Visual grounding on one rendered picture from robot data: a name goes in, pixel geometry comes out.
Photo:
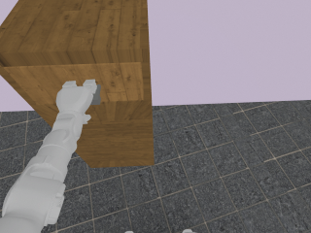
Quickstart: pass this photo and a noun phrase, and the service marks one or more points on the left robot upper arm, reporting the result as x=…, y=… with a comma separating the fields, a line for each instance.
x=35, y=203

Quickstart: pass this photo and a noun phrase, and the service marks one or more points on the drawer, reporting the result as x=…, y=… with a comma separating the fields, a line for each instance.
x=119, y=81

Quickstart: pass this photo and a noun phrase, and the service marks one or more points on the left robot forearm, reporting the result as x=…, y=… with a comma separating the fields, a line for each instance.
x=53, y=156

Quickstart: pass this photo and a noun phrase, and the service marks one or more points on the left robot hand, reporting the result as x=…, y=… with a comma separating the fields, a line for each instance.
x=76, y=98

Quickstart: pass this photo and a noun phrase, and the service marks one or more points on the cabinet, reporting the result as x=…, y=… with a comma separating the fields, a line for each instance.
x=71, y=32

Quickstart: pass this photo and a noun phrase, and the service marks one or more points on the handle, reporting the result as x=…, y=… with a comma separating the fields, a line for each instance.
x=96, y=100

